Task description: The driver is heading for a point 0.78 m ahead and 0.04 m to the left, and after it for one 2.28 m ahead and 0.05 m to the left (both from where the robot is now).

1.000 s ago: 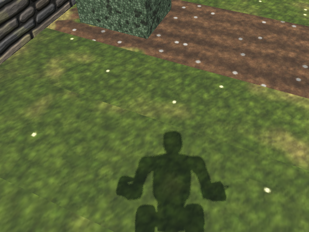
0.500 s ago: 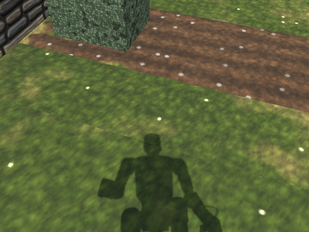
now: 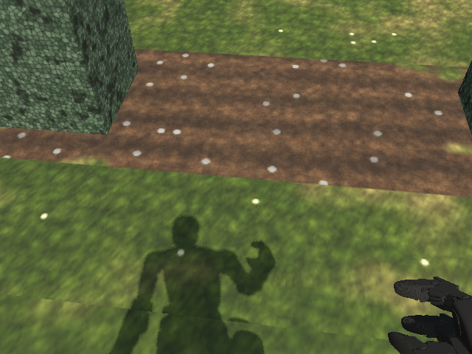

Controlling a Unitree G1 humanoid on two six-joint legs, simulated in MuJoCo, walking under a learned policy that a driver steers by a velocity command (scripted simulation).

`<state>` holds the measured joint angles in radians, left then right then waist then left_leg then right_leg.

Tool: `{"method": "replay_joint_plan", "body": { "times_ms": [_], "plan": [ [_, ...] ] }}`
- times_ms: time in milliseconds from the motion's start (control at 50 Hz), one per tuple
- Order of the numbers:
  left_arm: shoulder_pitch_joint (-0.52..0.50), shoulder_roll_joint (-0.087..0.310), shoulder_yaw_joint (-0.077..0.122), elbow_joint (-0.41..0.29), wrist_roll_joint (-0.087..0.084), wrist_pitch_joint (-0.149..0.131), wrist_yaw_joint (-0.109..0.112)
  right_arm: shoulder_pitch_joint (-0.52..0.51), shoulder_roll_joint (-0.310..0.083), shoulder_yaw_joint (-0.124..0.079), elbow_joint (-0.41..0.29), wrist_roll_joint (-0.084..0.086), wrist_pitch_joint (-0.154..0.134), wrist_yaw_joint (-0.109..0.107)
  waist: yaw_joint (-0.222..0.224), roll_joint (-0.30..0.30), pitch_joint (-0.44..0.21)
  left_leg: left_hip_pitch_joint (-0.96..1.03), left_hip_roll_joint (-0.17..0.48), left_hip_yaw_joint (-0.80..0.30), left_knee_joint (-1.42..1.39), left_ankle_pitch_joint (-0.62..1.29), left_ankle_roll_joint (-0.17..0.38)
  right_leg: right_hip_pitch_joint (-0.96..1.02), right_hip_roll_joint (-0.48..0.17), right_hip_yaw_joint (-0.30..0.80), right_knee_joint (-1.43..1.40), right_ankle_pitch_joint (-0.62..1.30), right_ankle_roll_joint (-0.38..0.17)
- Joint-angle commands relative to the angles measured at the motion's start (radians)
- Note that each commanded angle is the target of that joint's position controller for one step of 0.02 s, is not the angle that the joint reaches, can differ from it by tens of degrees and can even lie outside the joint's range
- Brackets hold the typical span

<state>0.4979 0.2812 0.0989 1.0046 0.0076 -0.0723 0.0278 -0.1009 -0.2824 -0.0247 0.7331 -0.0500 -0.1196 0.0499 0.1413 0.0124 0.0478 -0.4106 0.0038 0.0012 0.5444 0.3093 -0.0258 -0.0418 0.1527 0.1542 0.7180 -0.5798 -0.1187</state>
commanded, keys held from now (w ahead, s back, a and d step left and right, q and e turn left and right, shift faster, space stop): w+e+shift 0.04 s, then w+shift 0.32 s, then w+q+shift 0.64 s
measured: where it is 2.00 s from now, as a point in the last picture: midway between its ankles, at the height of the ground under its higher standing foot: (270, 135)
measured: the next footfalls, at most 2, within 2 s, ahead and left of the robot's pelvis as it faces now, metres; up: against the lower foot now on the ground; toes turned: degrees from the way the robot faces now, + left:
left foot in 0.08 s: +0.13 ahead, +0.15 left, -0.15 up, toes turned -4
right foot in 0.38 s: +0.46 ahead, -0.15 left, -0.15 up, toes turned -16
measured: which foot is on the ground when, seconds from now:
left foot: up 0.00-0.06, down 0.08-0.36, up 0.38-0.86, down 0.88-1.00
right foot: down 0.00-0.04, up 0.06-0.36, down 0.38-0.86, up 0.88-1.00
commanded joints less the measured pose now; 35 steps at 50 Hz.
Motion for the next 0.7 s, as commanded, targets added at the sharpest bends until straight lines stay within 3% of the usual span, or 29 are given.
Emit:
{"method": "replay_joint_plan", "body": {
  "times_ms": [20,40,60,80,100,120,140,160,180,200,220,260,300,340,360,380,400,420,440,460,480,500,520,540,580,620,640,660,700],
  "plan": [
    [-0.235,0.15,0.029,-0.088,-0.007,0.005,0.01,0.332,-0.058,-0.022,0.068,-0.009,-0.011,-0.024,-0.247,0.004,0.019,0.64,0.014,-0.013,-0.228,0.163,0.028,-0.572,-0.09,0.095,0.222,0.182,-0.019],
    [-0.272,0.156,0.03,-0.102,0.001,0.02,0.01,0.453,-0.095,-0.038,0.105,-0.014,-0.009,-0.034,-0.315,0.06,-0.017,0.737,0.119,-0.087,-0.357,0.228,0.051,-0.62,-0.047,0.025,0.474,-0.019,-0.012],
    [-0.347,0.142,0.021,-0.137,-0.004,0.029,0.007,0.529,-0.124,-0.049,0.126,-0.023,0.001,-0.041,-0.363,0.012,-0.011,0.761,0.176,-0.092,-0.37,0.19,0.064,-0.662,-0.022,-0.038,0.679,-0.063,-0.027],
    [-0.368,0.066,-0.001,-0.184,-0.018,0.019,-0.005,0.582,-0.131,-0.047,0.143,-0.039,0.003,-0.04,-0.336,-0.004,-0.032,0.799,0.207,-0.092,-0.228,0.173,0.058,-0.753,-0.032,-0.044,0.827,-0.046,-0.05],
    [-0.209,-0.039,-0.032,-0.221,-0.047,0.007,0.007,0.608,-0.108,-0.029,0.145,-0.044,-0.008,-0.03,-0.213,0.129,-0.133,0.981,0.357,-0.171,0.055,0.516,0.047,-0.926,-0.122,-0.024,0.814,-0.072,-0.065],
    [-0.158,-0.052,-0.044,-0.198,-0.017,0.017,0.025,0.631,-0.093,-0.035,0.169,-0.039,-0.007,-0.029,-0.206,0.169,-0.171,1.032,0.406,-0.258,0.108,0.393,0.12,-1.087,-0.153,-0.042,0.921,-0.02,-0.074],
    [-0.226,-0.058,-0.052,-0.21,0.026,0.019,0.02,0.626,-0.047,-0.029,0.181,-0.003,-0.007,-0.036,-0.196,0.048,-0.09,0.842,0.369,-0.238,-0.02,0.182,0.14,-1.125,-0.158,-0.032,0.84,0.115,-0.05],
    [-0.241,-0.037,-0.064,-0.311,0.057,0.03,-0.001,0.44,-0.24,-0.085,0.14,0.002,-0.014,-0.072,-0.119,0.337,-0.086,0.637,0.632,-0.667,-0.229,-0.481,0.299,-1.133,-0.281,0.095,0.753,0.165,0.01],
    [-0.372,0.059,-0.045,-0.303,0.06,0.038,-0.022,0.389,-0.112,-0.056,0.147,-0.002,-0.027,-0.076,-0.11,0.051,0.068,0.475,0.566,-0.635,-0.345,-0.59,0.309,-1.144,-0.305,0.136,0.709,0.238,0.061],
    [-0.44,0.085,-0.038,-0.324,0.058,0.037,-0.038,0.402,-0.08,-0.037,0.158,-0.009,-0.038,-0.068,-0.122,-0.004,0.148,0.32,0.513,-0.54,-0.327,-0.457,0.29,-1.062,-0.294,0.145,0.595,0.283,0.081],
    [-0.434,0.093,-0.036,-0.32,0.041,0.033,-0.054,0.381,-0.06,-0.033,0.166,-0.011,-0.033,-0.061,-0.085,-0.048,0.168,0.216,0.4,-0.337,-0.32,-0.309,0.236,-0.94,-0.276,0.098,0.455,0.337,0.082],
    [-0.491,0.037,-0.065,-0.346,0.045,0.035,-0.097,0.399,-0.095,-0.042,0.184,0.025,-0.031,-0.051,-0.079,-0.009,0.133,-0.019,0.245,-0.063,-0.444,-0.291,0.178,-0.542,-0.235,-0.154,0.231,0.466,0.039],
    [-0.463,0.013,-0.072,-0.328,0.028,0.043,-0.107,0.453,-0.123,-0.047,0.21,0.051,-0.019,-0.031,-0.082,0.031,0.121,-0.004,0.216,0.008,-0.458,-0.064,0.189,-0.317,-0.168,-0.257,0.161,0.45,-0.014],
    [-0.308,0.082,-0.044,-0.271,0.027,0.041,-0.086,0.51,-0.15,-0.046,0.231,0.052,0.001,-0.037,-0.009,0.039,-0.005,0.181,0.219,0.104,-0.152,0.463,0.163,-0.133,-0.084,-0.299,0.063,0.351,-0.062],
    [-0.125,0.115,-0.024,-0.21,0.029,0.039,-0.07,0.504,-0.184,-0.047,0.237,0.043,0.019,-0.047,0.091,0.055,-0.116,0.176,0.209,0.123,0.119,0.47,0.133,0.086,-0.067,-0.271,-0.036,0.352,-0.08],
    [0.019,0.205,0.007,-0.177,0.04,0.035,-0.053,0.52,-0.159,-0.044,0.227,0.043,0.034,-0.048,0.148,0.003,-0.226,0.006,0.133,0.122,0.541,0.132,0.106,0.333,-0.227,-0.032,-0.108,0.162,-0.112],
    [0.005,0.255,0.003,-0.2,0.051,0.024,-0.043,0.608,-0.009,-0.02,0.185,0.053,0.037,-0.04,0.032,-0.17,-0.409,-0.198,0.017,0.011,0.952,-0.83,0.099,0.499,-0.513,0.397,-0.207,-0.093,-0.12],
    [0.023,0.238,0.005,-0.193,0.036,0.026,-0.032,0.503,-0.107,-0.045,0.128,0.083,0.021,-0.052,0.081,-0.096,-0.41,-0.351,-0.029,-0.106,1.003,-0.752,0.129,0.479,-0.572,0.621,-0.395,0.007,-0.108],
    [-0.073,0.196,-0.004,-0.17,0.041,0.017,-0.023,0.449,-0.123,-0.054,0.117,0.085,0.019,-0.061,0.013,-0.04,-0.162,-0.419,0.034,-0.099,0.893,-0.633,0.134,0.311,-0.529,0.406,-0.388,0.22,-0.093],
    [-0.156,0.147,-0.013,-0.169,0.038,0.005,-0.024,0.469,-0.091,-0.048,0.135,0.071,0.027,-0.06,-0.045,-0.019,-0.051,-0.347,0.081,-0.084,0.779,-0.591,0.129,0.138,-0.492,0.257,-0.394,0.411,-0.083],
    [-0.214,0.107,-0.023,-0.169,0.039,-0.005,-0.026,0.504,-0.063,-0.044,0.167,0.054,0.048,-0.056,-0.094,-0.019,-0.015,-0.253,0.107,-0.089,0.714,-0.579,0.12,0.022,-0.439,0.137,-0.411,0.498,-0.054],
    [-0.225,0.07,-0.034,-0.163,0.026,-0.014,-0.026,0.565,-0.031,-0.042,0.197,0.031,0.073,-0.047,-0.133,-0.044,0.002,-0.167,0.121,-0.095,0.651,-0.563,0.113,-0.065,-0.405,0.037,-0.434,0.532,-0.023],
    [-0.229,0.04,-0.043,-0.159,0.011,-0.027,-0.031,0.584,-0.014,-0.041,0.21,0.026,0.097,-0.038,-0.154,-0.066,0.006,-0.115,0.13,-0.089,0.587,-0.553,0.109,-0.1,-0.371,-0.032,-0.469,0.571,0.008],
    [-0.237,0.038,-0.044,-0.151,-0.005,-0.04,-0.033,0.56,-0.014,-0.044,0.198,0.034,0.114,-0.034,-0.171,-0.08,0.023,-0.111,0.126,-0.073,0.527,-0.536,0.105,-0.109,-0.351,-0.083,-0.51,0.607,0.017],
    [-0.177,0.079,-0.028,-0.112,-0.004,-0.049,-0.028,0.443,-0.023,-0.047,0.151,0.029,0.136,-0.014,-0.152,-0.092,0.046,-0.213,0.124,-0.029,0.509,-0.439,0.105,-0.041,-0.334,-0.181,-0.531,0.786,0.027],
    [-0.123,0.088,-0.021,-0.088,0.004,-0.057,-0.018,0.393,-0.008,-0.046,0.128,0.025,0.131,0.004,-0.144,-0.086,0.053,-0.318,0.135,-0.001,0.5,-0.294,0.122,0.033,-0.355,-0.242,-0.486,0.901,0.013],
    [-0.127,0.011,-0.041,-0.062,0.001,-0.073,-0.015,0.337,-0.009,-0.053,0.115,0.038,0.109,0.006,-0.166,-0.029,0.088,-0.351,0.121,-0.02,0.363,-0.171,0.14,0.026,-0.3,-0.284,-0.489,0.773,0.051],
    [-0.116,0.014,-0.043,-0.059,-0.003,-0.086,-0.009,0.285,-0.014,-0.054,0.102,0.035,0.094,0.011,-0.149,-0.019,0.092,-0.336,0.086,0.034,0.295,-0.084,0.153,0.025,-0.289,-0.304,-0.493,0.782,0.066],
    [-0.127,0.023,-0.052,-0.039,-0.005,-0.106,0.005,0.24,0.011,-0.042,0.104,0.021,0.068,0.041,-0.158,0.017,0.06,-0.051,0.034,0.124,0.069,0.33,0.168,-0.138,-0.24,-0.427,-0.459,0.609,0.103]
  ]
}}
